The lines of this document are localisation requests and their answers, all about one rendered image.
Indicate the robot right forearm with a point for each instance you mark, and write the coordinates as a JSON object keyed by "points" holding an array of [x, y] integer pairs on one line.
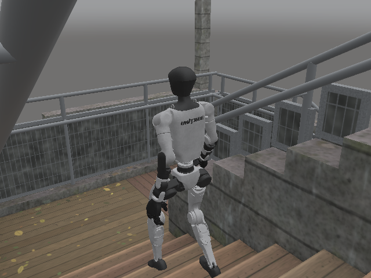
{"points": [[207, 150]]}

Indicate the left robot hand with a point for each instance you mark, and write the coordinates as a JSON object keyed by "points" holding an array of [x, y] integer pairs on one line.
{"points": [[154, 210]]}

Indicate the right robot upper arm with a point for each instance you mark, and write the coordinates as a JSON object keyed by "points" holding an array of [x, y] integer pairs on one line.
{"points": [[210, 124]]}

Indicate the right robot hand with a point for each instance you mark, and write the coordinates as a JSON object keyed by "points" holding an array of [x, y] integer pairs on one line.
{"points": [[200, 162]]}

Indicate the robot left forearm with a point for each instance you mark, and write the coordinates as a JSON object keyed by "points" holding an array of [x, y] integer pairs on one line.
{"points": [[162, 179]]}

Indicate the left robot upper arm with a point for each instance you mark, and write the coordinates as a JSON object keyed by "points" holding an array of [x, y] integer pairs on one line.
{"points": [[161, 122]]}

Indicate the left robot foot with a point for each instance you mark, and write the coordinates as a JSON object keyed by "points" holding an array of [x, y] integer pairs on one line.
{"points": [[159, 265]]}

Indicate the right robot foot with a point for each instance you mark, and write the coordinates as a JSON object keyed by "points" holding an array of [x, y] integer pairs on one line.
{"points": [[214, 271]]}

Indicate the robot foot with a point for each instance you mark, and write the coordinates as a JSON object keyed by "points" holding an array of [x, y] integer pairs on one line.
{"points": [[214, 271], [159, 265]]}

